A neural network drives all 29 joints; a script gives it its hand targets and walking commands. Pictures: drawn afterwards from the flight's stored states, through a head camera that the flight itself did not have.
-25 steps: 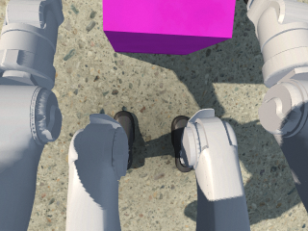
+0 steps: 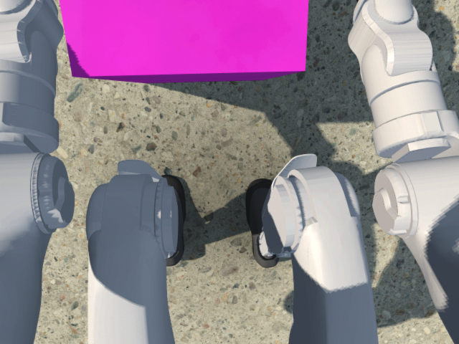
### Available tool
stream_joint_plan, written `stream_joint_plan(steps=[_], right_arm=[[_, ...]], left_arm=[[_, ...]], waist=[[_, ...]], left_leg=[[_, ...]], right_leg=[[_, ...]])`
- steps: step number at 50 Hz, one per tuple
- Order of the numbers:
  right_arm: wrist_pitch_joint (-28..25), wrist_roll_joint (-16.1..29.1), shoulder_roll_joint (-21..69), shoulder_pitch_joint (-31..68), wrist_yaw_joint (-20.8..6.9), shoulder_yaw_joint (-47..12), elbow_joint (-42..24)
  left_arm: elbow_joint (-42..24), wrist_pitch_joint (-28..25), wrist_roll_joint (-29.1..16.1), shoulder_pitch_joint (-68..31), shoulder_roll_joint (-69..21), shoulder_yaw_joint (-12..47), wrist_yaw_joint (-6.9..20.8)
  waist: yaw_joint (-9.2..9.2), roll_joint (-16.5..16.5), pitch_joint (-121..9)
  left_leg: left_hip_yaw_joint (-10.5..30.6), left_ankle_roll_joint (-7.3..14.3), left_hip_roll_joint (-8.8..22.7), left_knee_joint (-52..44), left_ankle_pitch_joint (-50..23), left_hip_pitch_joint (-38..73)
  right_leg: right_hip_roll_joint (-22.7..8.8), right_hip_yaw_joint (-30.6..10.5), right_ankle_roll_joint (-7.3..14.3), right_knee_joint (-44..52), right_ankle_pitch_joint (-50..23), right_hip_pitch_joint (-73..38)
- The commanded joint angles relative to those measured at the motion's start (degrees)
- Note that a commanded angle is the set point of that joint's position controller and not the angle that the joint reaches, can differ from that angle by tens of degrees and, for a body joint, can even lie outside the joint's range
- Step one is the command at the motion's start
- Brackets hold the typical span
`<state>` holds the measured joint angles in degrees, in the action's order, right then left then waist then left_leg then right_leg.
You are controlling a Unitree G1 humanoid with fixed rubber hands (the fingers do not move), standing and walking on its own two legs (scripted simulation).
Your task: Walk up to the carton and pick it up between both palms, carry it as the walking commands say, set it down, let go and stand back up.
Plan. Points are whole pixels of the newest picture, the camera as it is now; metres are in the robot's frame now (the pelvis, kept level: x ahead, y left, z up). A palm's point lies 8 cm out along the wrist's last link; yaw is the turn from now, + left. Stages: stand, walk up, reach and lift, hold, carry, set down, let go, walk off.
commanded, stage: reach and lift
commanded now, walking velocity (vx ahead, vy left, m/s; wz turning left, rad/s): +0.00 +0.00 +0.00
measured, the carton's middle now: out of the picture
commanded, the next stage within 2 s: none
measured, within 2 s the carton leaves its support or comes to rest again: leaves its support in 1.16 s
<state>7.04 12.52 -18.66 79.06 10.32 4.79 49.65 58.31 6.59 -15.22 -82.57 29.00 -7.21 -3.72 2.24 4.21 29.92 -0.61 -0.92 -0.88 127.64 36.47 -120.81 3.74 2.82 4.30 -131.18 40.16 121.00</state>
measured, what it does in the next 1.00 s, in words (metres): stands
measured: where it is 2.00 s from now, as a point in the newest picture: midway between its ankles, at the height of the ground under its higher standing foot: (217, 234)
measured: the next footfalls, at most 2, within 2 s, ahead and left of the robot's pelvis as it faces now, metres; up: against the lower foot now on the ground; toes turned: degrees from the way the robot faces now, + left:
none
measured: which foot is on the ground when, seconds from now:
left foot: down 0.00-1.00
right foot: down 0.00-1.00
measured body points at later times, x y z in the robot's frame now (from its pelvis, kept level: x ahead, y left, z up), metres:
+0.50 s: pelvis -0.02 +0.05 +0.01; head +0.35 +0.06 +0.24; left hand +0.57 +0.20 -0.16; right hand +0.54 -0.13 -0.17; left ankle +0.11 +0.13 -0.34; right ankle +0.09 -0.08 -0.34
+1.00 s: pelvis -0.02 +0.01 -0.02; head +0.33 +0.00 +0.24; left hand +0.55 +0.19 -0.16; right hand +0.54 -0.13 -0.17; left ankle +0.11 +0.13 -0.34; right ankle +0.09 -0.09 -0.34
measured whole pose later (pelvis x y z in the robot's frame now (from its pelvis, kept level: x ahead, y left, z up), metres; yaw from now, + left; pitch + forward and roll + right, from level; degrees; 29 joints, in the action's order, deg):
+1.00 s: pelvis -0.02 +0.01 -0.02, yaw +0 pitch +30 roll +2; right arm 12.8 5.0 -13.5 85.0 7.7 12.9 57.8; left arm 67.3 10.8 -6.5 -89.2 21.4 -8.5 -5.8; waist -0.7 0.9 25.5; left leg 0.6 -1.3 -2.2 128.2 30.7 -127.7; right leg 4.4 3.0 2.6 -130.9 34.1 126.8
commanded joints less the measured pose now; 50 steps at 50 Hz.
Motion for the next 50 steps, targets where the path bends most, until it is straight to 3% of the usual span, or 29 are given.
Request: stream_joint_plan(steps=[1, 2, 3, 4, 5, 6, 7, 8, 11, 14, 15, 16, 17, 18, 21, 23, 24, 26, 29, 30, 33, 34, 36, 37, 39, 43, 44, 47, 50], right_arm=[[2.83, 2.11, 11.32, 15.52, -0.99, -6.96, 5.98], [3.23, 1.78, 11.61, 15.27, -1.29, -6.19, 8.16], [3.01, 1.11, 11.17, 17.75, -1.09, -5.58, 5.57], [1.63, -0.05, 8.23, 18.12, -0.68, -3.36, 1.96], [0.96, -1.21, 5.84, 20.59, 0.20, -2.20, 1.00], [0.48, -1.30, 4.92, 22.56, 0.89, -1.27, 0.22], [-0.30, -1.59, 3.40, 24.98, 1.75, -0.48, -3.41], [-0.40, -2.82, 0.59, 27.46, 2.67, 0.00, -2.62], [0.23, -4.62, -1.26, 30.46, 3.71, -0.90, -0.58], [1.69, -2.62, 2.00, 30.07, 2.23, -4.69, 4.63], [1.66, -1.37, 1.99, 32.04, 1.64, -4.96, 3.03], [2.22, -0.49, 3.44, 30.47, 0.39, -4.78, 9.85], [1.99, 0.13, 3.81, 30.14, -0.58, -3.93, 10.84], [1.00, 1.39, 3.90, 29.52, -1.61, -2.81, 11.43], [-2.01, 0.64, -0.40, 29.73, -2.59, 2.63, 5.20], [-3.60, 1.09, -0.98, 31.48, -3.53, 1.93, 4.17], [-3.99, 0.77, 2.62, 31.87, -4.71, 0.01, 4.53], [-4.20, -0.54, 8.77, 32.35, -7.43, -0.65, 6.53], [-3.76, -2.33, 18.71, 36.33, -11.03, -1.48, 4.31], [-3.31, -2.77, 24.39, 36.13, -12.28, -1.44, 3.54], [-2.18, -3.56, 37.37, 42.89, -15.98, -3.94, -1.30], [-1.90, -3.33, 39.53, 45.07, -16.77, -5.06, -3.80], [-0.75, -3.73, 44.25, 47.30, -17.78, -6.80, -5.49], [0.03, -3.83, 47.29, 46.15, -18.22, -7.06, -4.82], [0.98, -3.85, 51.48, 46.54, -18.41, -7.74, -5.51], [3.71, -3.58, 55.61, 44.52, -18.35, -7.08, -1.71], [4.32, -3.02, 56.67, 45.51, -18.31, -7.98, -2.21], [5.41, -2.52, 59.74, 48.39, -17.24, -9.93, -4.61], [6.20, -3.00, 62.11, 46.17, -16.26, -10.46, -4.83]], left_arm=[[6.86, -1.15, 7.18, -11.13, 7.70, -4.22, 5.11], [8.92, -1.07, 8.90, -10.90, 7.97, -5.32, 5.63], [5.83, -1.43, 9.31, -13.77, 8.32, -6.39, 5.99], [-1.48, -2.27, 10.28, -16.05, 8.42, -6.39, 5.30], [0.24, -2.69, 9.80, -16.69, 9.42, -8.37, 4.91], [-0.73, -3.00, 9.14, -18.80, 9.91, -7.54, 4.67], [-3.64, -3.44, 8.33, -21.12, 10.60, -8.85, 4.26], [-0.06, -3.15, 7.00, -22.70, 11.58, -8.21, 4.06], [1.46, -2.54, 2.94, -27.22, 9.64, -3.09, 3.76], [0.07, -2.03, -1.71, -31.50, 4.37, 5.53, 3.80], [-1.15, -1.96, -1.61, -32.76, 2.78, 6.80, 3.38], [3.62, -1.37, -1.58, -33.29, -0.12, 9.30, 3.01], [5.72, -0.98, 0.09, -32.13, -2.02, 9.41, 2.40], [5.88, -0.98, 0.77, -31.18, -5.71, 11.19, 1.74], [4.19, -1.22, 5.37, -26.85, -7.69, 7.80, -1.08], [4.07, -1.44, 4.89, -26.21, -11.62, 8.65, -2.37], [4.81, -1.27, 2.80, -26.21, -17.85, 11.31, -1.89], [1.41, -0.76, 0.89, -29.67, -28.33, 15.63, -0.23], [-1.56, 0.07, -0.38, -33.05, -41.19, 18.61, 2.55], [-4.74, -0.30, -0.68, -35.69, -45.34, 19.44, 3.61], [-2.47, 0.74, -0.69, -36.33, -58.63, 18.93, 7.41], [-0.48, 1.24, 0.42, -34.10, -59.89, 17.32, 8.21], [-0.56, 1.76, 1.31, -34.35, -61.84, 15.32, 10.00], [-2.99, 1.57, 1.84, -36.52, -62.64, 14.90, 10.90], [-4.24, 1.95, 2.50, -38.39, -62.58, 14.46, 12.29], [-2.60, 3.98, 4.50, -39.48, -61.99, 12.16, 15.65], [-3.59, 4.51, 5.15, -39.86, -61.28, 11.22, 16.80], [-2.84, 5.43, 5.43, -39.41, -61.62, 9.71, 19.18], [-3.11, 5.55, 4.70, -37.84, -61.61, 9.00, 20.56]], waist=[[-15.96, 1.34, -75.00], [-16.97, 1.01, -71.11], [-16.79, 2.08, -73.79], [-14.61, -0.09, -80.69], [-14.14, 1.89, -81.22], [-13.42, 0.46, -81.67], [-12.83, 1.43, -83.29], [-10.52, 2.89, -84.13], [-5.60, 3.88, -83.55], [-3.10, 0.77, -87.90], [-3.96, -1.44, -88.83], [-3.20, -4.21, -82.14], [-4.35, -6.02, -78.87], [-3.88, -9.71, -79.08], [-4.44, -14.47, -81.47], [-4.38, -16.08, -84.51], [-2.23, -14.71, -81.29], [2.09, -15.56, -80.28], [5.50, -14.87, -80.90], [5.63, -15.40, -81.63], [5.09, -13.12, -79.42], [3.31, -11.05, -80.10], [2.45, -7.23, -81.63], [0.98, -6.37, -80.36], [-0.40, -4.09, -81.08], [-3.35, -4.19, -75.61], [-5.26, -4.13, -75.53], [-6.56, -0.75, -75.86], [-5.85, 2.03, -76.37]], left_leg=[[-4.62, 3.55, 0.56, -8.07, -13.16, 2.47], [-4.73, 3.35, 0.99, -8.15, -10.76, 0.03], [-4.80, 3.14, 1.22, -7.13, -10.30, 0.05], [-4.49, 2.20, 0.95, -7.39, -13.21, 4.73], [-4.63, 1.94, 0.74, -6.74, -13.37, 3.60], [-3.65, 1.98, 0.85, -7.54, -13.33, 3.92], [-3.02, 2.26, 0.69, -7.36, -14.30, 4.48], [-2.61, 2.20, 0.67, -7.28, -13.47, 4.49], [-2.69, 1.95, 0.70, -7.97, -10.58, 6.67], [-2.85, 2.08, 0.84, -10.18, -11.76, 18.80], [-2.88, 2.24, 0.74, -10.56, -12.90, 24.11], [-2.30, 2.18, 0.96, -11.95, -11.35, 26.79], [-1.59, 2.11, 1.04, -12.25, -11.87, 30.10], [0.04, 1.78, 0.82, -12.57, -15.36, 36.45], [3.29, 0.58, -0.19, -12.73, -25.93, 50.12], [6.34, -0.55, -1.01, -12.30, -33.70, 59.05], [6.94, -0.31, -1.70, -12.52, -33.33, 57.26], [10.01, -1.15, -1.87, -12.69, -38.00, 60.69], [11.95, -1.51, -2.25, -11.96, -40.38, 63.71], [11.57, -1.61, -2.72, -11.31, -41.62, 63.76], [10.49, -0.35, -3.46, -9.98, -38.94, 58.62], [9.17, 0.36, -3.57, -10.24, -37.06, 55.42], [5.51, 1.42, -4.28, -9.43, -31.66, 46.56], [3.70, 1.91, -4.95, -9.08, -29.22, 41.41], [2.00, 2.85, -5.25, -8.72, -26.35, 36.56], [-1.17, 3.33, -4.55, -9.07, -14.83, 23.55], [-2.44, 3.57, -4.07, -8.46, -13.48, 20.31], [-3.64, 4.14, -3.46, -7.11, -10.86, 13.32], [-4.08, 4.17, -3.23, -6.55, -10.67, 8.18]], right_leg=[[0.06, -12.61, -7.65, 13.65, -45.10, -56.76], [0.51, -13.07, -7.74, 14.14, -41.01, -54.07], [0.48, -14.14, -7.72, 14.45, -39.40, -56.49], [0.90, -12.61, -7.37, 13.62, -41.08, -57.40], [0.92, -13.03, -7.52, 14.16, -41.47, -58.40], [1.18, -12.99, -7.06, 14.56, -39.61, -58.89], [0.90, -12.95, -6.75, 15.03, -38.18, -58.40], [0.83, -12.21, -6.95, 15.28, -35.78, -58.63], [0.82, -10.01, -6.76, 16.33, -28.20, -56.00], [0.74, -5.27, -6.37, 16.55, -23.22, -51.10], [0.78, -4.09, -6.09, 16.81, -20.72, -47.13], [0.84, -2.24, -5.52, 17.18, -15.66, -39.16], [0.70, -1.47, -5.44, 17.03, -13.44, -33.45], [0.87, 0.08, -4.93, 15.58, -14.05, -26.68], [1.44, 2.48, -4.39, 14.26, -14.22, -14.21], [1.48, 3.19, -4.46, 13.27, -15.18, -7.86], [1.39, 3.77, -4.14, 13.72, -14.66, -5.30], [1.57, 4.29, -3.90, 12.71, -16.24, 0.06], [1.61, 4.14, -3.27, 12.19, -16.44, 1.82], [1.99, 3.79, -3.11, 12.01, -17.28, 1.84], [2.54, 3.39, -2.45, 11.53, -16.84, 1.01], [2.64, 3.20, -2.70, 11.70, -17.71, -3.03], [2.55, 2.44, -2.98, 12.37, -19.58, -12.12], [2.85, 1.54, -3.09, 12.62, -20.58, -14.76], [3.33, 1.32, -3.77, 12.59, -22.02, -19.59], [3.37, -0.58, -3.95, 14.25, -16.88, -24.88], [3.41, -1.79, -3.93, 14.63, -17.09, -28.08], [3.59, -4.43, -4.18, 15.00, -18.28, -36.21], [3.70, -5.67, -4.77, 15.53, -22.80, -41.76]])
